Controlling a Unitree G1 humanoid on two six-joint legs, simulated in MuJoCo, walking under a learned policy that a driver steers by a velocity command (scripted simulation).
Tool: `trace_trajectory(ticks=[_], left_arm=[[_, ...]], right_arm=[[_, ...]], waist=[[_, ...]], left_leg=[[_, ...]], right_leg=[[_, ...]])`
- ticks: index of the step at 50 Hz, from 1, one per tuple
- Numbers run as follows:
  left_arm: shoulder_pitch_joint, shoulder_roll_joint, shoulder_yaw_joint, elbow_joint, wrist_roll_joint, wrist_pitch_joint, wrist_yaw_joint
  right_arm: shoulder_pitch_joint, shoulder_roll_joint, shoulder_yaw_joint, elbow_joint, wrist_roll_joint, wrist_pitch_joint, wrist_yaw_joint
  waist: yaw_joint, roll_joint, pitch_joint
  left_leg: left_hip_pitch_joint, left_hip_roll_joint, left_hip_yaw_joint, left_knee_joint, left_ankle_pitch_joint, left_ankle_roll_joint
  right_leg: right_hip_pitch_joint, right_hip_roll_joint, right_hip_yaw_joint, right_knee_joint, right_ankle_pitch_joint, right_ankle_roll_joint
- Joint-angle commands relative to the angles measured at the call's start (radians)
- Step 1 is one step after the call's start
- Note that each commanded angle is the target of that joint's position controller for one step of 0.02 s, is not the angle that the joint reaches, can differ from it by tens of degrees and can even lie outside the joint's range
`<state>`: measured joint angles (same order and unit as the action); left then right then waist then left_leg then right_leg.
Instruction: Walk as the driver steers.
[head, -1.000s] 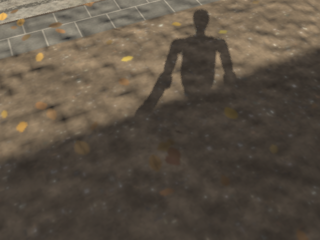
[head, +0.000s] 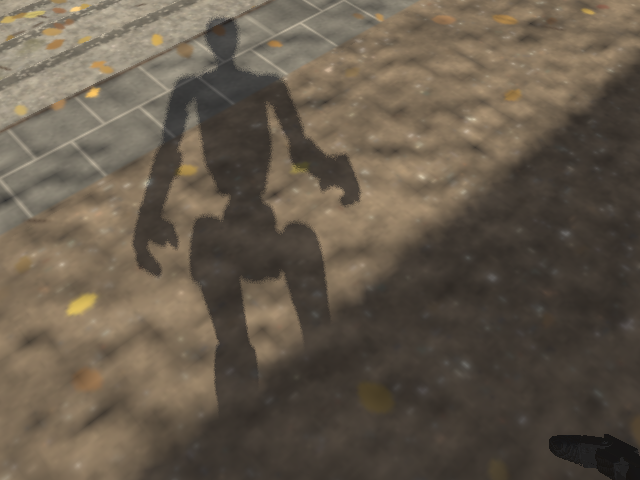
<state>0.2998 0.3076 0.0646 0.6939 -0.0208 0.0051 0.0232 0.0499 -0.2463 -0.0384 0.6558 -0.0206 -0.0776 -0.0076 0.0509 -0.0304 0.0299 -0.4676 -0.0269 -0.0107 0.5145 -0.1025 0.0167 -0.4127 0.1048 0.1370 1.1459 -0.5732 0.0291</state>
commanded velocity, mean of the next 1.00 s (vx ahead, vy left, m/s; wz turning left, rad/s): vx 0.04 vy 0.00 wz -0.59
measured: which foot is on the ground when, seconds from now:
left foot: down 0.00-0.34, up 0.36-0.80, down 0.82-1.00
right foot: up 0.00-0.32, down 0.34-0.82, up 0.84-1.00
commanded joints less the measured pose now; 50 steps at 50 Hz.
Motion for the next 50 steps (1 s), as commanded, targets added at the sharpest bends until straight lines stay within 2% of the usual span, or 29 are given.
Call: trace_trajectory(ticks=[1,3,5,8,11,13,15,16,17,18,19,20,21,22,23,25,29,34,37,39,40,41,42,43,44,45,46,47,50], left_arm=[[0.020,0.141,0.045,-0.082,-0.001,0.034,0.012],[0.040,0.078,0.032,-0.089,0.000,0.050,0.012],[0.028,0.056,0.026,-0.100,0.006,0.047,0.012],[-0.022,0.053,0.021,-0.121,0.011,0.044,0.001],[-0.055,0.070,0.025,-0.137,0.009,0.048,-0.015],[-0.070,0.081,0.031,-0.150,0.009,0.051,-0.024],[-0.037,0.076,0.038,-0.144,0.011,0.050,-0.033],[-0.007,0.088,0.047,-0.131,0.015,0.049,-0.031],[0.022,0.137,0.064,-0.130,0.019,0.046,-0.023],[0.019,0.253,0.085,-0.164,0.021,0.044,-0.003],[0.038,0.262,0.082,-0.177,0.054,0.023,-0.013],[0.004,0.233,0.073,-0.173,0.061,0.002,-0.018],[-0.059,0.202,0.066,-0.176,0.043,-0.008,-0.016],[-0.100,0.165,0.054,-0.185,0.025,-0.007,-0.012],[-0.128,0.155,0.047,-0.191,0.018,-0.004,-0.006],[-0.125,0.140,0.038,-0.195,0.025,0.001,0.002],[-0.088,0.155,0.047,-0.187,0.018,0.010,0.016],[-0.099,0.175,0.058,-0.197,0.019,0.025,0.009],[-0.117,0.174,0.060,-0.201,0.010,0.030,0.003],[-0.150,0.169,0.060,-0.205,-0.004,0.036,0.004],[-0.157,0.159,0.057,-0.207,-0.010,0.038,0.007],[-0.126,0.117,0.046,-0.209,-0.002,0.038,0.009],[-0.085,0.093,0.042,-0.227,-0.005,0.031,0.006],[-0.088,0.184,0.070,-0.213,0.016,0.020,0.007],[-0.075,0.219,0.087,-0.190,0.010,0.021,0.003],[-0.059,0.201,0.088,-0.164,0.006,0.031,0.004],[-0.051,0.177,0.083,-0.153,0.009,0.041,0.006],[-0.052,0.148,0.075,-0.152,0.005,0.048,0.003],[-0.127,0.103,0.055,-0.185,-0.007,0.046,-0.002]], right_arm=[[0.064,-0.110,-0.030,-0.050,0.004,0.034,-0.015],[0.035,-0.141,-0.041,-0.038,-0.009,0.039,-0.016],[0.034,-0.152,-0.048,-0.024,-0.007,0.038,-0.017],[0.022,-0.172,-0.058,-0.013,0.005,0.048,-0.021],[0.018,-0.196,-0.067,0.000,0.015,0.061,-0.018],[0.030,-0.209,-0.072,0.012,0.024,0.065,-0.014],[0.021,-0.213,-0.074,0.023,0.041,0.072,-0.013],[0.045,-0.191,-0.070,0.036,0.045,0.076,-0.014],[0.089,-0.151,-0.062,0.054,0.036,0.081,-0.011],[0.104,-0.095,-0.042,0.017,-0.015,0.081,-0.003],[-0.009,-0.142,-0.058,-0.018,-0.007,0.074,-0.013],[-0.025,-0.168,-0.068,-0.017,0.018,0.075,-0.019],[0.004,-0.172,-0.074,0.001,0.023,0.079,-0.025],[0.024,-0.173,-0.077,0.024,0.014,0.084,-0.033],[0.040,-0.172,-0.079,0.028,0.005,0.086,-0.036],[0.054,-0.156,-0.076,0.032,0.012,0.083,-0.030],[0.003,-0.125,-0.061,0.017,0.019,0.077,-0.023],[-0.003,-0.131,-0.059,0.015,0.028,0.065,-0.005],[0.016,-0.138,-0.062,0.014,0.033,0.054,0.006],[0.064,-0.139,-0.066,0.026,0.032,0.046,0.014],[0.100,-0.152,-0.073,0.038,0.027,0.044,0.014],[0.132,-0.209,-0.087,0.038,0.012,0.049,0.009],[0.107,-0.292,-0.102,0.039,-0.007,0.061,0.005],[0.092,-0.239,-0.093,0.017,-0.020,0.055,0.003],[0.040,-0.190,-0.077,-0.002,-0.012,0.054,-0.006],[-0.005,-0.160,-0.069,-0.011,-0.001,0.057,-0.011],[-0.016,-0.146,-0.063,-0.016,0.014,0.059,-0.017],[-0.008,-0.144,-0.058,-0.015,0.017,0.062,-0.022],[0.057,-0.161,-0.062,-0.003,0.006,0.079,-0.034]], waist=[[-0.049,0.114,-0.156],[-0.025,0.165,-0.098],[-0.027,0.173,-0.118],[-0.040,0.160,-0.164],[-0.049,0.178,-0.153],[-0.053,0.186,-0.140],[-0.025,0.176,-0.137],[-0.019,0.152,-0.137],[-0.022,0.027,-0.112],[-0.068,-0.298,-0.091],[0.016,-0.246,-0.122],[-0.002,-0.159,-0.103],[-0.039,-0.115,-0.090],[-0.052,-0.088,-0.101],[-0.067,-0.096,-0.110],[-0.073,-0.097,-0.141],[-0.041,-0.107,-0.138],[-0.028,-0.133,-0.130],[-0.032,-0.143,-0.136],[-0.067,-0.135,-0.143],[-0.084,-0.117,-0.149],[-0.071,-0.004,-0.175],[-0.015,0.297,-0.120],[-0.045,0.270,-0.108],[-0.024,0.194,-0.094],[-0.008,0.158,-0.074],[-0.016,0.154,-0.061],[-0.024,0.155,-0.053],[-0.074,0.186,-0.053]], left_leg=[[0.349,0.330,-0.298,-0.156,0.208,0.211],[0.198,0.263,-0.167,-0.225,0.182,0.201],[0.210,0.280,-0.117,-0.235,0.257,0.224],[0.244,0.317,-0.073,-0.235,0.256,0.236],[0.236,0.329,-0.034,-0.239,0.148,0.222],[0.255,0.344,-0.025,-0.221,0.099,0.203],[0.253,0.333,0.008,-0.157,0.047,0.155],[0.220,0.305,0.041,-0.093,-0.009,0.109],[0.115,0.239,0.115,0.065,-0.131,0.026],[-0.173,0.084,0.197,0.397,-0.514,-0.085],[-0.245,0.024,0.014,0.579,-0.569,-0.083],[-0.253,0.044,-0.034,0.646,-0.485,-0.065],[-0.259,0.058,-0.048,0.640,-0.390,-0.055],[-0.245,0.067,-0.055,0.634,-0.335,-0.060],[-0.208,0.058,-0.049,0.650,-0.290,-0.069],[-0.164,0.037,-0.046,0.651,-0.242,-0.082],[-0.153,0.020,-0.064,0.431,-0.219,-0.098],[-0.020,-0.011,-0.073,0.249,-0.270,-0.088],[0.044,-0.024,-0.079,0.138,-0.280,-0.072],[0.147,-0.025,-0.065,-0.041,-0.178,-0.050],[0.247,0.005,-0.065,-0.144,-0.059,-0.031],[0.380,0.165,-0.185,-0.170,0.010,0.030],[0.416,0.362,-0.417,-0.201,0.219,0.182],[0.354,0.461,-0.497,-0.216,0.263,0.282],[0.324,0.414,-0.400,-0.203,0.240,0.257],[0.310,0.337,-0.301,-0.190,0.192,0.205],[0.322,0.301,-0.243,-0.185,0.174,0.182],[0.322,0.284,-0.197,-0.186,0.206,0.183],[0.396,0.268,-0.119,-0.199,0.219,0.199]], right_leg=[[-0.258,-0.131,-0.027,0.154,0.061,0.053],[-0.155,-0.129,-0.089,0.065,0.120,0.052],[-0.130,-0.140,-0.108,-0.022,0.149,0.050],[-0.072,-0.170,-0.115,-0.166,0.224,0.036],[-0.003,-0.168,-0.145,-0.283,0.253,0.012],[0.028,-0.160,-0.164,-0.368,0.250,-0.012],[0.114,-0.131,-0.200,-0.537,0.326,-0.050],[0.187,-0.106,-0.202,-0.613,0.368,-0.077],[0.276,-0.170,-0.072,-0.731,0.508,-0.127],[0.393,-0.431,0.301,-0.767,0.810,-0.262],[0.296,-0.492,0.404,-0.823,0.769,-0.385],[0.274,-0.438,0.324,-0.831,0.697,-0.350],[0.263,-0.385,0.256,-0.818,0.650,-0.289],[0.261,-0.351,0.216,-0.806,0.641,-0.250],[0.234,-0.329,0.188,-0.799,0.687,-0.241],[0.235,-0.303,0.172,-0.791,0.730,-0.245],[0.297,-0.288,0.214,-0.771,0.670,-0.248],[0.239,-0.279,0.314,-0.759,0.610,-0.263],[0.253,-0.265,0.380,-0.737,0.654,-0.255],[0.238,-0.229,0.388,-0.702,0.655,-0.223],[0.186,-0.195,0.368,-0.673,0.580,-0.185],[0.065,-0.130,0.292,-0.550,0.356,-0.130],[-0.160,0.049,0.067,-0.366,0.002,-0.062],[-0.203,-0.002,0.042,-0.115,-0.073,-0.008],[-0.198,-0.035,0.041,-0.005,-0.002,0.008],[-0.197,-0.045,0.026,0.040,0.058,0.025],[-0.223,-0.048,0.017,0.087,0.113,0.041],[-0.228,-0.052,0.000,0.115,0.140,0.053],[-0.257,-0.084,-0.071,-0.003,0.189,0.076]])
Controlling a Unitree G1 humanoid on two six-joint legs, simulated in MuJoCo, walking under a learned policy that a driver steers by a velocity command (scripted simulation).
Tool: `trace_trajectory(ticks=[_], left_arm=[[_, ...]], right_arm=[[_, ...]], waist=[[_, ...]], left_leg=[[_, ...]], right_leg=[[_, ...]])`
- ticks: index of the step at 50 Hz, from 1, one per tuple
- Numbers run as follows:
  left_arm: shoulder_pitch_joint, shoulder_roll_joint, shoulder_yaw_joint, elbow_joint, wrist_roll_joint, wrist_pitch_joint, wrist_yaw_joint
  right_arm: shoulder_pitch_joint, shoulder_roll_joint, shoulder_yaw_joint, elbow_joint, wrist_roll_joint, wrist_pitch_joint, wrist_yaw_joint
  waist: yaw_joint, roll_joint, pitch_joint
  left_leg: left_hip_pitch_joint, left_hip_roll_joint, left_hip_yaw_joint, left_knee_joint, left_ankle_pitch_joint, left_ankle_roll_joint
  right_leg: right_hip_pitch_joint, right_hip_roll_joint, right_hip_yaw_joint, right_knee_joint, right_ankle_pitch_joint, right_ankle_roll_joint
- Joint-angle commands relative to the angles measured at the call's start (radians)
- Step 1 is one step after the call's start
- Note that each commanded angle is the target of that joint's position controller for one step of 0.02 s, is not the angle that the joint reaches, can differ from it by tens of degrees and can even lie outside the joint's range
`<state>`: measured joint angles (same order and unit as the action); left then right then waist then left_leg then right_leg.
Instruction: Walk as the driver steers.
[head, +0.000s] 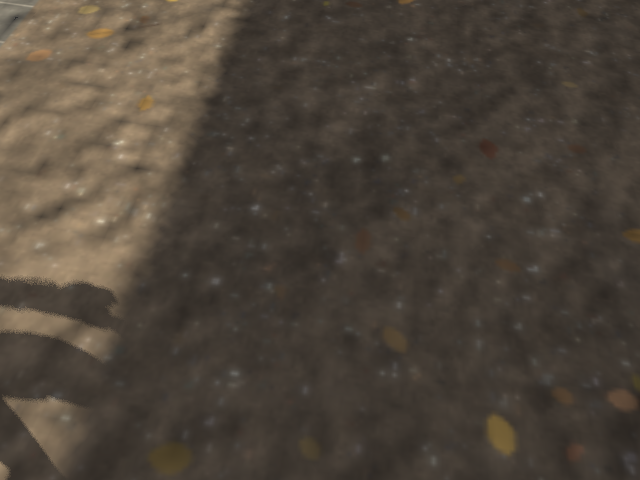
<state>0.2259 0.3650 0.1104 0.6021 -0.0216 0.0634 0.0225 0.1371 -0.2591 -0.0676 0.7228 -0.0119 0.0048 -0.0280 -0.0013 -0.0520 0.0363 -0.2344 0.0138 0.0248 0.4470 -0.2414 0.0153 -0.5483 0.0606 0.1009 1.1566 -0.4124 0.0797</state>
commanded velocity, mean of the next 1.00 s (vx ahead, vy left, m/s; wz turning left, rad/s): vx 0.00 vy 0.00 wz -0.12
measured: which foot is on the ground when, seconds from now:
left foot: down 0.00-0.24, up 0.26-0.64, down 0.66-0.90, up 0.92-1.00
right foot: up 0.00-0.22, down 0.24-1.00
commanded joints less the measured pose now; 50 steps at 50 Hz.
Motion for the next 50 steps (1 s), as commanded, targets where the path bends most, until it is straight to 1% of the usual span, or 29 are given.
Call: trace_trajectory(ticks=[1,5,9,11,12,13,14,15,16,17,18,21,26,29,32,33,34,35,36,37,40,43,44,45,46,47,48,49,50], left_arm=[[-0.075,0.040,0.004,-0.103,-0.004,-0.013,-0.003],[-0.089,0.018,-0.012,-0.122,0.006,-0.015,-0.018],[-0.054,0.038,-0.002,-0.119,0.001,-0.006,-0.032],[0.014,0.039,0.009,-0.094,0.002,-0.004,-0.035],[0.057,0.077,0.025,-0.082,0.005,-0.006,-0.026],[0.095,0.204,0.054,-0.099,0.007,-0.012,-0.009],[0.076,0.221,0.045,-0.120,0.042,-0.037,-0.018],[0.071,0.170,0.032,-0.113,0.049,-0.058,-0.027],[0.028,0.142,0.022,-0.099,0.038,-0.070,-0.025],[-0.017,0.118,0.015,-0.101,0.021,-0.069,-0.020],[-0.058,0.100,0.004,-0.104,0.010,-0.066,-0.014],[-0.075,0.069,-0.015,-0.101,0.026,-0.064,-0.001],[-0.090,-0.004,-0.049,-0.053,0.047,-0.071,-0.001],[-0.081,0.022,-0.046,-0.014,0.057,-0.073,-0.015],[-0.101,0.051,-0.038,0.008,0.033,-0.068,-0.013],[-0.075,0.051,-0.035,0.019,0.031,-0.070,-0.008],[-0.053,0.049,-0.032,0.017,0.040,-0.074,-0.002],[-0.034,0.042,-0.029,0.006,0.051,-0.076,0.003],[-0.068,0.031,-0.029,0.002,0.053,-0.074,0.010],[-0.101,0.016,-0.027,-0.008,0.048,-0.069,0.015],[-0.103,-0.028,-0.024,-0.025,0.036,-0.055,0.012],[-0.039,-0.033,-0.015,-0.009,0.030,-0.070,-0.006],[-0.016,0.001,-0.004,-0.002,0.033,-0.073,-0.010],[-0.030,0.072,0.015,0.001,0.040,-0.070,-0.011],[-0.024,0.090,0.020,-0.006,0.045,-0.070,-0.016],[-0.017,0.053,0.005,-0.020,0.051,-0.080,-0.013],[-0.028,0.038,-0.004,-0.024,0.049,-0.087,-0.010],[-0.049,0.045,-0.001,-0.023,0.039,-0.090,-0.005],[-0.048,0.051,0.001,-0.016,0.027,-0.094,0.001]], right_arm=[[-0.008,-0.160,-0.037,-0.066,-0.004,0.001,-0.015],[-0.015,-0.215,-0.055,-0.065,0.006,0.010,-0.004],[-0.017,-0.237,-0.062,-0.055,0.031,0.006,0.010],[-0.028,-0.221,-0.059,-0.046,0.051,0.002,0.012],[0.032,-0.178,-0.048,-0.022,0.042,-0.003,0.017],[0.035,-0.104,-0.022,-0.056,-0.016,-0.005,0.022],[-0.059,-0.122,-0.024,-0.101,-0.015,-0.008,0.012],[-0.096,-0.168,-0.038,-0.101,0.005,-0.005,0.006],[-0.091,-0.174,-0.043,-0.095,0.016,-0.003,0.002],[-0.071,-0.174,-0.046,-0.074,0.010,0.000,-0.005],[-0.049,-0.182,-0.049,-0.065,0.004,0.005,-0.008],[0.001,-0.158,-0.043,-0.038,0.013,0.008,0.001],[-0.009,-0.094,-0.009,-0.025,0.013,0.015,0.013],[-0.014,-0.125,-0.011,-0.033,0.021,0.015,0.018],[0.016,-0.142,-0.012,-0.037,0.019,0.005,0.018],[0.019,-0.159,-0.012,-0.044,0.011,0.002,0.018],[0.021,-0.204,-0.019,-0.058,0.008,-0.001,0.015],[0.021,-0.241,-0.032,-0.052,0.023,-0.001,0.015],[0.025,-0.225,-0.035,-0.056,0.033,-0.001,0.017],[0.030,-0.210,-0.032,-0.061,0.027,-0.002,0.016],[0.025,-0.205,-0.032,-0.085,0.018,-0.006,0.008],[-0.034,-0.201,-0.036,-0.118,0.035,0.001,0.004],[-0.045,-0.182,-0.033,-0.134,0.038,0.009,0.002],[-0.018,-0.154,-0.026,-0.153,0.038,0.014,0.001],[0.009,-0.161,-0.027,-0.156,0.030,0.015,0.000],[0.011,-0.196,-0.044,-0.151,0.021,0.017,0.001],[0.031,-0.213,-0.058,-0.134,0.029,0.023,0.005],[0.046,-0.196,-0.058,-0.125,0.037,0.031,0.008],[0.021,-0.169,-0.048,-0.131,0.041,0.035,0.013]], waist=[[-0.038,0.216,-0.069],[-0.048,0.236,-0.098],[-0.028,0.247,-0.099],[0.020,0.217,-0.109],[0.026,0.118,-0.127],[0.009,-0.203,-0.148],[0.048,-0.246,-0.172],[0.073,-0.133,-0.169],[0.040,-0.104,-0.132],[0.019,-0.057,-0.118],[0.000,-0.070,-0.112],[-0.015,-0.082,-0.149],[0.009,-0.092,-0.128],[0.028,-0.095,-0.069],[-0.007,-0.057,-0.035],[-0.005,-0.024,-0.044],[0.018,0.046,-0.065],[0.050,0.154,-0.082],[0.025,0.199,-0.084],[0.014,0.237,-0.084],[0.009,0.294,-0.084],[0.045,0.247,-0.109],[0.042,0.184,-0.122],[-0.007,-0.014,-0.098],[0.001,-0.182,-0.079],[0.020,-0.164,-0.089],[0.004,-0.065,-0.091],[-0.015,-0.014,-0.089],[-0.001,-0.016,-0.067]], left_leg=[[0.197,0.242,-0.151,-0.130,0.369,0.209],[0.172,0.278,-0.090,-0.124,0.400,0.211],[0.149,0.304,-0.060,-0.079,0.393,0.184],[0.098,0.279,-0.008,0.019,0.330,0.119],[-0.002,0.231,0.059,0.146,0.214,0.046],[-0.290,0.108,0.147,0.473,-0.257,-0.059],[-0.438,0.001,0.006,0.685,-0.456,-0.090],[-0.444,0.023,-0.066,0.776,-0.408,-0.082],[-0.447,0.038,-0.083,0.772,-0.319,-0.068],[-0.443,0.049,-0.092,0.738,-0.244,-0.067],[-0.420,0.046,-0.087,0.726,-0.187,-0.074],[-0.335,0.023,-0.067,0.702,-0.096,-0.096],[-0.157,0.064,-0.058,0.370,-0.066,-0.102],[-0.083,0.050,-0.035,0.258,-0.111,-0.085],[-0.039,0.028,-0.012,0.070,0.017,-0.049],[-0.015,0.040,-0.040,0.032,0.141,-0.033],[0.006,0.086,-0.104,0.056,0.357,-0.009],[-0.009,0.109,-0.158,0.071,0.391,0.040],[-0.049,0.129,-0.218,0.027,0.314,0.078],[-0.057,0.165,-0.295,-0.016,0.271,0.108],[-0.005,0.218,-0.428,-0.052,0.266,0.177],[-0.017,0.173,-0.404,0.016,0.283,0.133],[-0.072,0.124,-0.354,0.086,0.209,0.086],[-0.200,0.013,-0.209,0.216,0.058,0.020],[-0.306,-0.060,-0.104,0.360,-0.195,-0.031],[-0.368,-0.034,-0.118,0.605,-0.406,-0.062],[-0.388,-0.024,-0.150,0.741,-0.402,-0.070],[-0.419,0.006,-0.150,0.762,-0.321,-0.073],[-0.463,0.032,-0.144,0.722,-0.234,-0.074]], right_leg=[[-0.122,-0.055,-0.042,-0.064,0.025,0.031],[0.028,-0.097,-0.103,-0.273,0.008,0.016],[0.154,-0.084,-0.150,-0.471,0.055,-0.033],[0.300,-0.051,-0.177,-0.684,0.210,-0.088],[0.446,-0.063,-0.114,-0.767,0.359,-0.126],[0.639,-0.328,0.247,-0.772,0.767,-0.228],[0.554,-0.468,0.437,-0.782,0.834,-0.428],[0.530,-0.421,0.366,-0.803,0.741,-0.426],[0.495,-0.361,0.288,-0.803,0.654,-0.368],[0.478,-0.311,0.245,-0.802,0.574,-0.318],[0.451,-0.291,0.213,-0.803,0.588,-0.301],[0.424,-0.257,0.163,-0.810,0.619,-0.302],[0.376,-0.236,0.101,-0.832,0.436,-0.285],[0.320,-0.255,0.128,-0.847,0.288,-0.296],[0.320,-0.248,0.130,-0.794,0.289,-0.270],[0.332,-0.228,0.115,-0.765,0.305,-0.240],[0.332,-0.181,0.073,-0.702,0.274,-0.200],[0.320,-0.101,-0.011,-0.665,0.238,-0.158],[0.334,-0.051,-0.089,-0.598,0.219,-0.121],[0.317,-0.029,-0.122,-0.538,0.192,-0.101],[0.215,0.005,-0.099,-0.473,0.053,-0.102],[0.285,-0.024,-0.075,-0.622,0.102,-0.120],[0.362,-0.085,-0.032,-0.699,0.220,-0.134],[0.407,-0.194,0.092,-0.757,0.304,-0.191],[0.435,-0.356,0.272,-0.824,0.466,-0.303],[0.460,-0.460,0.341,-0.827,0.638,-0.392],[0.458,-0.454,0.295,-0.812,0.697,-0.398],[0.473,-0.414,0.218,-0.823,0.558,-0.359],[0.488,-0.380,0.170,-0.860,0.377,-0.326]])
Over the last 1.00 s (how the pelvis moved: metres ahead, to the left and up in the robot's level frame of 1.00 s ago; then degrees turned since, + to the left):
0.05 -0.01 0.02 -36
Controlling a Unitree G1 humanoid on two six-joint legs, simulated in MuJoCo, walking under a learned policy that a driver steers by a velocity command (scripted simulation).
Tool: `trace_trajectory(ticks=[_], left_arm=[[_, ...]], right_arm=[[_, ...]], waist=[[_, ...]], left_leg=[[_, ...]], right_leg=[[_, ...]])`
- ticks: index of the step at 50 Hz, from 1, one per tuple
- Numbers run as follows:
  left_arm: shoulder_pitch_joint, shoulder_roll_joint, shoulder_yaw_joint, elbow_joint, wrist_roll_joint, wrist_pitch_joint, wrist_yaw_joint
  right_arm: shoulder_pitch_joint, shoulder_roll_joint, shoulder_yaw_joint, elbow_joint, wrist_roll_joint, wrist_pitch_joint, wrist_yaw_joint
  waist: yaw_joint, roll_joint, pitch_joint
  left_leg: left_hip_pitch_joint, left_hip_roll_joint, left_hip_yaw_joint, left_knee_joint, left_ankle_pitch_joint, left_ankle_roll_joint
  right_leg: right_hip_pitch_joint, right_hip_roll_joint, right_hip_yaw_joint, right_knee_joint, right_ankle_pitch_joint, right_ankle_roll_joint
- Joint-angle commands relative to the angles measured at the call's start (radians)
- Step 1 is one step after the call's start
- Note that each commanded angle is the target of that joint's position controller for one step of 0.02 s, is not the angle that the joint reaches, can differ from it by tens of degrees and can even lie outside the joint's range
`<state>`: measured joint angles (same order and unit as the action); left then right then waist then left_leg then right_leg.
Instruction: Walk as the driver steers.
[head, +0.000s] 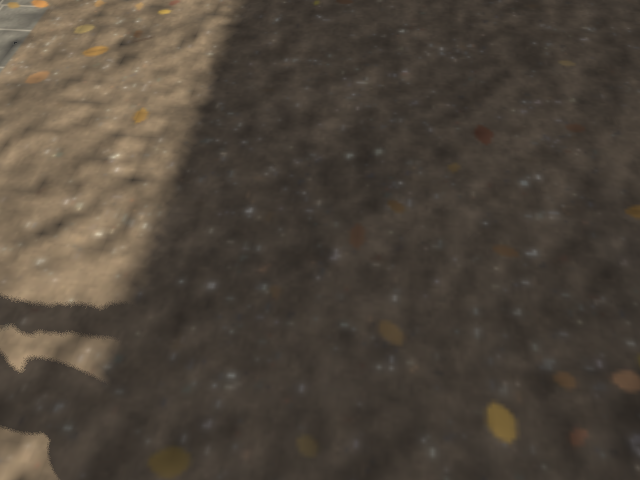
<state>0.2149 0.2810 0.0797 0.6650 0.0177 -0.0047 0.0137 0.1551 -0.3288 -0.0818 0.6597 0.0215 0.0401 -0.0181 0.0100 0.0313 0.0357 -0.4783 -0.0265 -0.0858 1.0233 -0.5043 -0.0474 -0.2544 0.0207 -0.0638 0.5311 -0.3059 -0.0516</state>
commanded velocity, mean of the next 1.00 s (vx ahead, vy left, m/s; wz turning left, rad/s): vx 0.40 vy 0.00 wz -0.13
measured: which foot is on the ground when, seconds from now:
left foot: up 0.00-0.28, down 0.30-0.82, up 0.84-1.00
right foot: down 0.00-0.30, up 0.32-0.78, down 0.80-1.00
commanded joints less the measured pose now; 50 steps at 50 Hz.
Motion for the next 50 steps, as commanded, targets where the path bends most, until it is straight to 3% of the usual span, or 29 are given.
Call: trace_trajectory(ticks=[1,3,5,8,11,13,14,15,16,17,18,19,20,21,23,27,31,34,37,39,40,41,42,43,44,45,46,47,50], left_arm=[[-0.011,0.138,0.032,-0.068,-0.016,-0.027,0.017],[0.031,0.143,0.033,-0.057,-0.015,-0.027,0.027],[0.059,0.156,0.037,-0.047,-0.015,-0.035,0.028],[0.081,0.186,0.047,-0.024,-0.023,-0.047,0.013],[0.087,0.203,0.049,0.003,-0.036,-0.055,-0.014],[0.072,0.208,0.045,0.023,-0.057,-0.053,-0.029],[0.072,0.192,0.037,0.034,-0.062,-0.052,-0.033],[0.064,0.148,0.016,0.040,-0.053,-0.058,-0.036],[0.014,0.063,-0.019,0.003,-0.021,-0.067,-0.041],[0.019,0.071,-0.013,-0.042,-0.038,-0.082,-0.036],[-0.001,0.152,0.008,-0.030,-0.062,-0.085,-0.033],[-0.002,0.164,0.014,-0.030,-0.072,-0.082,-0.038],[0.010,0.154,0.014,-0.013,-0.062,-0.075,-0.037],[0.012,0.148,0.017,-0.005,-0.050,-0.069,-0.034],[0.049,0.111,0.012,0.022,-0.048,-0.057,-0.036],[0.010,0.065,-0.003,0.014,-0.043,-0.049,-0.033],[-0.138,0.023,-0.028,-0.035,-0.038,-0.055,-0.060],[-0.215,0.022,-0.034,-0.075,-0.043,-0.060,-0.085],[-0.187,0.066,-0.015,-0.094,-0.044,-0.054,-0.096],[0.002,0.144,0.026,-0.062,-0.049,-0.044,-0.087],[0.161,0.194,0.055,-0.031,-0.048,-0.036,-0.070],[0.216,0.294,0.073,-0.018,-0.044,-0.031,-0.049],[0.213,0.274,0.062,-0.047,-0.042,-0.046,-0.049],[0.190,0.211,0.047,-0.043,-0.034,-0.055,-0.049],[0.129,0.180,0.037,-0.043,-0.039,-0.061,-0.048],[0.058,0.154,0.027,-0.053,-0.041,-0.063,-0.048],[0.010,0.125,0.018,-0.066,-0.033,-0.065,-0.044],[-0.015,0.122,0.015,-0.076,-0.024,-0.065,-0.040],[-0.011,0.148,0.022,-0.055,-0.030,-0.070,-0.025]], right_arm=[[-0.035,-0.082,-0.026,-0.077,0.010,-0.001,0.010],[-0.082,-0.065,-0.017,-0.104,0.015,-0.008,0.025],[-0.123,-0.051,-0.008,-0.127,0.010,-0.018,0.034],[-0.146,-0.014,0.011,-0.144,0.004,-0.039,0.046],[-0.121,-0.025,0.014,-0.130,0.006,-0.053,0.052],[-0.061,-0.029,0.012,-0.105,0.003,-0.059,0.054],[0.014,-0.043,0.002,-0.075,0.001,-0.060,0.051],[0.137,-0.085,-0.020,-0.042,0.002,-0.060,0.041],[0.297,-0.173,-0.041,-0.022,-0.016,-0.061,0.026],[0.289,-0.263,-0.057,-0.037,-0.024,-0.072,0.023],[0.266,-0.182,-0.038,-0.038,-0.019,-0.090,0.028],[0.220,-0.118,-0.016,-0.034,-0.016,-0.103,0.030],[0.163,-0.080,-0.003,-0.034,-0.013,-0.112,0.034],[0.117,-0.057,0.003,-0.032,-0.016,-0.118,0.035],[0.093,-0.042,0.003,-0.026,-0.033,-0.136,0.030],[0.116,-0.049,-0.004,0.010,-0.038,-0.151,0.017],[0.166,-0.088,-0.014,0.050,-0.025,-0.143,0.002],[0.208,-0.112,-0.021,0.083,-0.013,-0.124,-0.004],[0.204,-0.155,-0.029,0.087,-0.011,-0.098,-0.017],[0.191,-0.179,-0.033,0.080,-0.010,-0.081,-0.026],[0.170,-0.174,-0.027,0.067,-0.005,-0.086,-0.028],[0.263,-0.031,0.015,0.022,-0.043,-0.109,-0.011],[0.241,-0.041,0.031,-0.006,-0.021,-0.153,0.005],[0.108,-0.114,0.010,-0.039,0.017,-0.178,0.019],[0.070,-0.109,0.017,-0.060,0.024,-0.190,0.020],[0.069,-0.098,0.016,-0.052,0.000,-0.191,0.014],[0.086,-0.107,0.008,-0.044,-0.020,-0.181,0.012],[0.105,-0.107,0.006,-0.040,-0.027,-0.167,0.014],[0.105,-0.069,0.019,-0.045,-0.043,-0.140,0.010]], waist=[[0.016,-0.115,-0.049],[0.050,-0.151,-0.033],[0.071,-0.139,-0.039],[0.079,-0.132,-0.033],[0.063,-0.160,-0.009],[0.009,-0.146,-0.008],[-0.033,-0.127,-0.028],[-0.099,-0.096,-0.088],[-0.161,0.109,-0.184],[-0.135,0.237,-0.186],[-0.153,0.116,-0.139],[-0.116,0.126,-0.071],[-0.078,0.104,-0.023],[-0.052,0.104,0.018],[-0.019,0.096,0.023],[-0.019,0.039,0.032],[-0.073,0.023,0.080],[-0.088,0.013,0.094],[-0.036,0.069,0.005],[0.077,0.089,-0.117],[0.171,0.045,-0.188],[0.088,-0.225,-0.286],[0.091,-0.207,-0.466],[0.135,-0.108,-0.343],[0.088,-0.045,-0.207],[0.032,0.017,-0.121],[-0.004,-0.002,-0.086],[-0.030,-0.033,-0.067],[-0.044,-0.054,-0.039]], left_leg=[[-0.241,0.083,-0.012,0.117,0.091,-0.014],[-0.252,0.081,0.030,0.051,0.141,-0.021],[-0.236,0.090,0.047,-0.045,0.156,-0.018],[-0.133,0.091,0.083,-0.201,0.144,0.008],[0.020,0.064,0.135,-0.348,0.124,0.047],[0.184,0.032,0.170,-0.503,0.222,0.080],[0.333,0.004,0.186,-0.556,0.254,0.097],[0.525,0.019,0.140,-0.568,0.267,0.122],[0.738,0.258,-0.161,-0.630,0.311,0.185],[0.757,0.459,-0.522,-0.750,0.146,0.346],[0.682,0.451,-0.489,-0.776,0.070,0.359],[0.620,0.400,-0.366,-0.791,0.025,0.316],[0.548,0.347,-0.267,-0.822,0.065,0.281],[0.486,0.317,-0.187,-0.848,0.171,0.254],[0.424,0.272,-0.046,-0.868,0.408,0.220],[0.418,0.246,0.116,-0.884,0.603,0.206],[0.429,0.255,0.205,-0.913,0.640,0.183],[0.543,0.289,0.239,-0.862,0.776,0.175],[0.627,0.298,0.277,-0.684,1.262,0.153],[0.581,0.285,0.286,-0.396,1.412,0.138],[0.400,0.246,0.297,-0.147,1.242,0.105],[-0.049,0.090,0.261,0.243,0.257,0.045],[-0.237,-0.042,0.023,0.462,-0.095,0.033],[-0.329,0.025,-0.050,0.451,-0.001,0.053],[-0.321,0.070,-0.038,0.352,0.087,0.068],[-0.273,0.106,-0.024,0.256,0.126,0.062],[-0.207,0.130,-0.024,0.198,0.159,0.049],[-0.158,0.139,-0.019,0.173,0.179,0.034],[-0.113,0.139,0.028,0.038,0.239,-0.020]], right_leg=[[0.204,-0.311,0.304,-0.276,0.097,-0.178],[0.227,-0.293,0.274,-0.333,-0.068,-0.168],[0.261,-0.305,0.237,-0.351,-0.067,-0.162],[0.225,-0.310,0.169,-0.364,-0.032,-0.155],[0.146,-0.301,0.115,-0.354,-0.014,-0.151],[0.070,-0.296,0.091,-0.297,0.012,-0.135],[-0.006,-0.279,0.071,-0.228,0.068,-0.117],[-0.097,-0.232,0.026,-0.079,0.155,-0.077],[-0.298,-0.132,-0.063,0.293,-0.068,0.007],[-0.570,-0.030,0.012,0.561,-0.290,0.047],[-0.611,-0.075,0.138,0.687,-0.255,0.041],[-0.632,-0.100,0.155,0.692,-0.158,0.025],[-0.611,-0.127,0.151,0.665,-0.066,0.027],[-0.582,-0.133,0.165,0.626,0.008,0.036],[-0.515,-0.123,0.173,0.618,0.127,0.054],[-0.509,-0.100,0.176,0.450,0.282,0.079],[-0.450,-0.093,0.079,0.208,0.387,0.056],[-0.472,-0.080,0.037,0.114,0.332,0.015],[-0.343,0.002,-0.044,0.100,0.195,-0.045],[-0.074,0.066,-0.058,0.073,0.141,-0.104],[0.210,0.054,0.013,-0.006,0.198,-0.150],[0.620,-0.216,0.465,0.021,0.191,-0.294],[0.744,-0.370,0.932,-0.164,0.017,-0.440],[0.656,-0.333,0.803,-0.229,0.009,-0.363],[0.492,-0.291,0.666,-0.242,0.060,-0.319],[0.332,-0.243,0.569,-0.255,0.158,-0.284],[0.223,-0.206,0.499,-0.276,0.244,-0.273],[0.142,-0.184,0.467,-0.301,0.284,-0.271],[-0.012,-0.147,0.370,-0.323,0.400,-0.267]])
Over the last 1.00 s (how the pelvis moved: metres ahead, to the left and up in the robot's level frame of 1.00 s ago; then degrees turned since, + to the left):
-0.01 -0.06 -0.01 -2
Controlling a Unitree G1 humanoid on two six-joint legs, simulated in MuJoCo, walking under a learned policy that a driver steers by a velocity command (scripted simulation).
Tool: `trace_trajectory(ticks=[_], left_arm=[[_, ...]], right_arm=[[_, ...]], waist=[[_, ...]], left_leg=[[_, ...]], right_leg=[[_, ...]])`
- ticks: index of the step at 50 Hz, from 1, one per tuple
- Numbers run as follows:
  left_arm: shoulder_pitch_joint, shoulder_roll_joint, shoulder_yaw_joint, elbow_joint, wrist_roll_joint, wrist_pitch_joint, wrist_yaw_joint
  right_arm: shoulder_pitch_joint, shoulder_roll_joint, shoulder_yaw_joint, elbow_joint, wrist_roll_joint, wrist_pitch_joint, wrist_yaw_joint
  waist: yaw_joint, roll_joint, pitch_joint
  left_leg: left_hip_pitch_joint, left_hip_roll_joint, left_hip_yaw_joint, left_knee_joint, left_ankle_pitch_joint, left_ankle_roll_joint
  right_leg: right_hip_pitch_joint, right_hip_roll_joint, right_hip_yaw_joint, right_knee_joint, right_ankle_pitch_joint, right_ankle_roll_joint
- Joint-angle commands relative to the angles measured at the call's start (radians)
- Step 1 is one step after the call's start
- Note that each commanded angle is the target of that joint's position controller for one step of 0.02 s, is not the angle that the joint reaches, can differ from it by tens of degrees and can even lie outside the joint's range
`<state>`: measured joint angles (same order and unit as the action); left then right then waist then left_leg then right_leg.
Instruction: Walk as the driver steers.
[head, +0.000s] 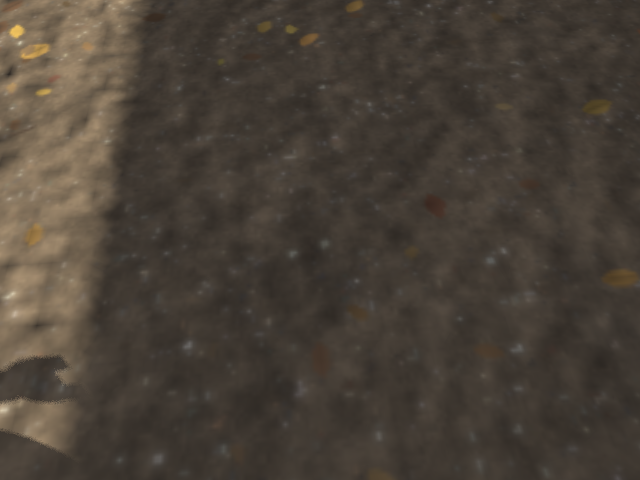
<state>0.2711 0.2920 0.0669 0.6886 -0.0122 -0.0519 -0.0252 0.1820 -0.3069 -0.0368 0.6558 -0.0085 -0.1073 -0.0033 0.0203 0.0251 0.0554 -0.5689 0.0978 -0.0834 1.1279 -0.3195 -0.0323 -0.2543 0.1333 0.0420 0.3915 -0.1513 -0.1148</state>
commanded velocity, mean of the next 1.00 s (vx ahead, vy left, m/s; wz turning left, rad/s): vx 0.50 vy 0.00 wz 0.17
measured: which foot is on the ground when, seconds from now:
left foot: up 0.00-0.26, down 0.28-0.78, up 0.80-1.00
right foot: down 0.00-0.30, up 0.32-0.74, down 0.76-1.00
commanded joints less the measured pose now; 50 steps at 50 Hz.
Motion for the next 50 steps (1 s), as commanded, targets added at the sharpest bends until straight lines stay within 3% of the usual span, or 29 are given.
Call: trace_trajectory(ticks=[1,4,6,8,11,12,13,14,15,16,17,18,19,21,23,28,33,35,37,38,39,40,41,42,43,44,46,50], left_arm=[[-0.058,0.150,0.038,-0.071,0.000,-0.021,0.021],[-0.017,0.147,0.034,-0.043,-0.007,-0.015,0.030],[0.041,0.151,0.032,-0.017,-0.008,-0.013,0.028],[0.068,0.154,0.031,0.001,-0.012,-0.011,0.026],[0.069,0.158,0.031,0.014,-0.007,-0.005,0.026],[0.050,0.157,0.031,0.013,-0.004,-0.001,0.025],[0.048,0.134,0.023,0.011,0.001,0.000,0.024],[0.061,0.089,0.005,-0.003,0.016,0.000,0.025],[0.199,0.031,-0.013,-0.012,0.000,-0.017,0.026],[0.181,0.083,-0.011,-0.013,-0.005,-0.028,0.024],[0.063,0.150,0.007,-0.029,-0.020,-0.033,0.021],[-0.022,0.141,0.002,-0.049,-0.011,-0.038,0.022],[-0.065,0.124,0.001,-0.064,0.008,-0.045,0.021],[-0.048,0.098,0.001,-0.065,0.024,-0.049,0.021],[-0.042,0.077,-0.004,-0.059,0.030,-0.045,0.023],[-0.213,0.037,-0.024,-0.085,0.023,-0.050,0.018],[-0.326,0.064,-0.014,-0.109,0.006,-0.067,0.003],[-0.313,0.087,-0.002,-0.108,0.003,-0.076,0.002],[-0.196,0.117,0.019,-0.077,0.004,-0.082,0.010],[-0.067,0.157,0.035,-0.060,0.017,-0.085,0.019],[0.069,0.240,0.057,-0.043,0.031,-0.075,0.028],[0.108,0.218,0.057,-0.013,0.012,-0.060,0.019],[0.058,0.137,0.037,-0.024,0.004,-0.056,0.019],[0.014,0.102,0.026,-0.029,0.007,-0.051,0.021],[-0.028,0.078,0.016,-0.025,0.012,-0.048,0.020],[-0.047,0.060,0.009,-0.015,0.019,-0.049,0.019],[-0.053,0.063,0.011,0.006,0.022,-0.057,0.015],[-0.043,0.115,0.025,0.049,0.010,-0.065,0.012]], right_arm=[[0.038,-0.076,-0.020,-0.056,-0.015,0.010,-0.007],[-0.077,-0.037,0.000,-0.071,-0.008,0.006,0.000],[-0.139,-0.042,0.000,-0.082,0.006,-0.003,0.010],[-0.170,-0.067,-0.009,-0.094,0.017,-0.010,0.019],[-0.139,-0.103,-0.028,-0.097,0.018,-0.018,0.026],[-0.085,-0.110,-0.035,-0.083,0.018,-0.019,0.026],[0.011,-0.136,-0.050,-0.056,0.013,-0.021,0.022],[0.157,-0.181,-0.063,-0.037,0.003,-0.022,0.018],[0.242,-0.278,-0.088,-0.010,-0.008,-0.012,0.024],[0.271,-0.203,-0.073,0.002,0.021,-0.008,0.038],[0.210,-0.139,-0.054,-0.008,0.028,-0.003,0.036],[0.161,-0.123,-0.048,-0.022,0.015,0.006,0.033],[0.133,-0.113,-0.042,-0.025,0.010,0.012,0.033],[0.112,-0.093,-0.034,-0.028,0.005,0.013,0.027],[0.121,-0.100,-0.037,-0.018,0.014,0.014,0.019],[0.178,-0.149,-0.055,0.019,0.029,0.032,-0.008],[0.241,-0.149,-0.059,0.048,0.040,0.056,-0.017],[0.229,-0.151,-0.063,0.048,0.039,0.065,-0.020],[0.200,-0.126,-0.058,0.039,0.037,0.071,-0.020],[0.179,-0.081,-0.041,0.021,0.028,0.067,-0.015],[0.253,-0.012,-0.020,-0.003,0.029,0.058,-0.015],[0.310,-0.042,-0.018,-0.020,0.045,0.052,-0.017],[0.254,-0.126,-0.041,-0.002,0.052,0.056,-0.017],[0.181,-0.139,-0.047,-0.011,0.044,0.062,-0.016],[0.147,-0.124,-0.048,-0.019,0.034,0.066,-0.013],[0.126,-0.107,-0.049,-0.026,0.028,0.068,-0.009],[0.131,-0.057,-0.038,-0.030,0.032,0.072,0.001],[0.048,-0.023,-0.017,-0.057,0.017,0.062,0.012]], waist=[[-0.044,-0.054,-0.046],[0.018,-0.092,-0.047],[0.060,-0.103,-0.057],[0.072,-0.114,-0.048],[0.039,-0.143,-0.042],[0.004,-0.151,-0.051],[-0.040,-0.135,-0.103],[-0.097,-0.051,-0.239],[-0.057,0.249,-0.358],[-0.076,0.266,-0.350],[-0.092,0.141,-0.199],[-0.089,0.047,-0.126],[-0.073,0.007,-0.061],[-0.031,0.052,-0.062],[-0.022,0.076,-0.076],[-0.073,0.066,-0.049],[-0.100,0.070,-0.044],[-0.079,0.090,-0.047],[-0.009,0.096,-0.093],[0.055,0.055,-0.197],[0.068,-0.149,-0.349],[0.047,-0.333,-0.370],[0.057,-0.204,-0.223],[0.054,-0.137,-0.128],[0.035,-0.108,-0.070],[0.016,-0.119,-0.040],[-0.008,-0.137,-0.027],[-0.009,-0.096,-0.021]], left_leg=[[-0.021,0.007,0.037,-0.138,0.107,-0.049],[0.053,-0.028,0.060,-0.403,0.348,-0.054],[0.092,-0.052,0.063,-0.495,0.432,-0.050],[0.074,-0.052,0.043,-0.555,0.409,-0.026],[0.095,-0.057,0.037,-0.605,0.288,0.029],[0.147,-0.068,0.061,-0.632,0.262,0.052],[0.275,-0.081,0.080,-0.648,0.257,0.086],[0.498,0.035,-0.049,-0.626,0.291,0.151],[0.825,0.231,-0.507,-0.717,0.119,0.332],[0.871,0.271,-0.763,-0.857,-0.144,0.362],[0.767,0.246,-0.653,-0.865,-0.211,0.315],[0.648,0.198,-0.528,-0.868,-0.127,0.289],[0.549,0.156,-0.443,-0.882,-0.014,0.285],[0.467,0.090,-0.347,-0.912,0.142,0.272],[0.438,0.068,-0.284,-0.923,0.257,0.285],[0.370,0.026,-0.204,-0.917,0.297,0.258],[0.405,0.042,-0.285,-0.851,0.236,0.235],[0.432,0.053,-0.335,-0.807,0.235,0.220],[0.403,0.010,-0.328,-0.701,0.284,0.184],[0.316,-0.037,-0.274,-0.510,0.262,0.151],[0.039,-0.164,-0.131,-0.189,-0.009,0.081],[-0.172,-0.154,-0.079,0.014,-0.290,0.060],[-0.237,-0.094,-0.094,0.104,-0.215,0.050],[-0.235,-0.064,-0.064,0.119,-0.134,0.042],[-0.214,-0.039,-0.051,0.093,-0.074,0.035],[-0.185,-0.016,-0.049,0.060,-0.034,0.034],[-0.123,-0.005,-0.032,0.013,0.003,0.029],[-0.113,0.004,-0.007,-0.205,0.136,0.016]], right_leg=[[-0.046,-0.241,0.235,-0.184,0.243,-0.193],[-0.070,-0.186,0.155,-0.157,0.144,-0.129],[-0.036,-0.212,0.182,-0.144,0.074,-0.116],[0.037,-0.254,0.229,-0.104,0.037,-0.110],[0.134,-0.313,0.300,-0.036,0.070,-0.084],[0.151,-0.310,0.286,0.007,0.145,-0.068],[0.151,-0.264,0.243,0.126,0.287,-0.045],[0.072,-0.207,0.170,0.382,0.232,-0.007],[-0.273,-0.050,0.049,0.761,-0.125,0.087],[-0.458,-0.061,0.097,0.869,-0.399,0.098],[-0.534,-0.123,0.102,0.918,-0.324,0.088],[-0.523,-0.157,0.072,0.891,-0.251,0.082],[-0.513,-0.181,0.061,0.818,-0.202,0.083],[-0.420,-0.208,0.056,0.695,-0.137,0.098],[-0.386,-0.198,0.030,0.603,-0.123,0.127],[-0.304,-0.153,0.022,0.265,0.114,0.174],[-0.217,-0.113,0.046,0.109,0.166,0.164],[-0.162,-0.111,0.052,0.072,0.107,0.142],[0.025,-0.124,0.034,0.000,0.095,0.097],[0.244,-0.230,0.116,0.026,0.073,0.042],[0.592,-0.447,0.413,0.029,-0.010,-0.078],[0.641,-0.569,0.712,-0.057,-0.228,-0.160],[0.518,-0.530,0.630,-0.090,-0.324,-0.129],[0.403,-0.484,0.484,-0.105,-0.251,-0.095],[0.304,-0.439,0.384,-0.136,-0.153,-0.080],[0.231,-0.405,0.316,-0.162,-0.081,-0.073],[0.143,-0.370,0.222,-0.209,0.015,-0.080],[0.130,-0.361,0.098,-0.247,0.186,-0.109]])
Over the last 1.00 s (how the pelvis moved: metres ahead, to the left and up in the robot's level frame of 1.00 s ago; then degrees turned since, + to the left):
0.38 0.06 0.01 -12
